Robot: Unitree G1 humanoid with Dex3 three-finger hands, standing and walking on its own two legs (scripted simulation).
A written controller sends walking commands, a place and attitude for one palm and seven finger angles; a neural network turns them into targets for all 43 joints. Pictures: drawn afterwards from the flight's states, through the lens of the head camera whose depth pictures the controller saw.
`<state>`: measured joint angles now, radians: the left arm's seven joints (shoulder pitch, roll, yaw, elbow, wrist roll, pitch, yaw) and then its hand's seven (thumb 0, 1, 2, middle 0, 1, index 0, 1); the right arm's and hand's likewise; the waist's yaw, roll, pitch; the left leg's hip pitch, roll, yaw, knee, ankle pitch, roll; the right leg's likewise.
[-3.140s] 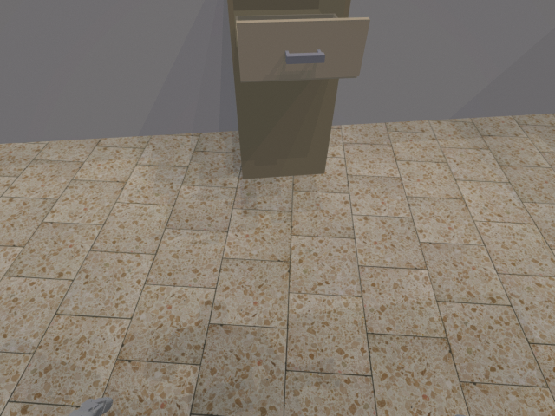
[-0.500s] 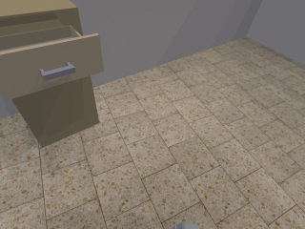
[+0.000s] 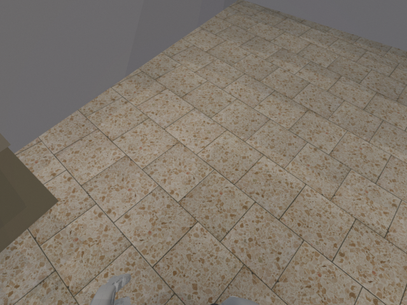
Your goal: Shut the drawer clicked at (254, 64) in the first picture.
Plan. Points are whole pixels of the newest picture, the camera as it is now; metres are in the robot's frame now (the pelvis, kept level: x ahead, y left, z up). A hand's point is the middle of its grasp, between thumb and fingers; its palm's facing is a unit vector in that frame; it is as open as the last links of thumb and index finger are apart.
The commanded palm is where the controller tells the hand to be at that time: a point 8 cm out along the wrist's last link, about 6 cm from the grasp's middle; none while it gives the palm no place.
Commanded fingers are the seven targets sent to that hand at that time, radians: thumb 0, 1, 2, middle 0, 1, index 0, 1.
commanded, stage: walk to a spot facing it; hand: left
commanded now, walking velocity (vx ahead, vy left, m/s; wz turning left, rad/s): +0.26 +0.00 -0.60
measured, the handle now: out of the picture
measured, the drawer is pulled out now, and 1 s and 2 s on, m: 0.30 0.30 0.30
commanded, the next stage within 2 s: turn to face it in 0.12 s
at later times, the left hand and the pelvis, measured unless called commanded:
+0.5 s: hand (97, 273) +0.21 +0.24 -0.17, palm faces -0.01 -0.98 -0.21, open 7.4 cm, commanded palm none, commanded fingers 0.00 0.90 0.90 -0.20 -0.30 -0.20 -0.30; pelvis +0.18 +0.05 +0.01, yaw -8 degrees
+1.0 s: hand (101, 249) +0.25 +0.23 -0.13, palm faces +0.16 -0.94 -0.30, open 7.4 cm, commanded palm none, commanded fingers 0.00 0.90 0.90 -0.20 -0.30 -0.20 -0.30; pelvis +0.17 +0.01 +0.02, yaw +7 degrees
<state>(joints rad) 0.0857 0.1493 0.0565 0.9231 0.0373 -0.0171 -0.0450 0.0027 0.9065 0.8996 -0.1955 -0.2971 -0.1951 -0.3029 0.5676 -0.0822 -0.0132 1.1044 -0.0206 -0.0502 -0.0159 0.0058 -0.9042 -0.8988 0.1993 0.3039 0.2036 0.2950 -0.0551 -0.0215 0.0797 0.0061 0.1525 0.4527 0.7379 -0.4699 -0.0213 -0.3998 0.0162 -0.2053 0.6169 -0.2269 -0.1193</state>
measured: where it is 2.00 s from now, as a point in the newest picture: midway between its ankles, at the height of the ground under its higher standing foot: outside the picture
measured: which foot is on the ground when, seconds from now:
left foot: down 0.00-0.00, up 0.02-0.40, down 0.42-0.98, up 1.00-1.00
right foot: down 0.00-0.44, up 0.46-0.96, down 0.98-1.00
